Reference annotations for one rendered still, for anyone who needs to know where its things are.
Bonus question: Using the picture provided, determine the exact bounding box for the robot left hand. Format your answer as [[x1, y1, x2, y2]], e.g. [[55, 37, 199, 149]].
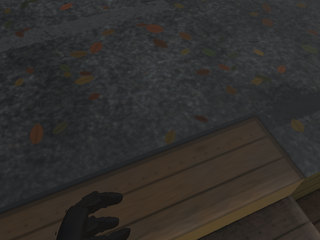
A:
[[55, 191, 131, 240]]

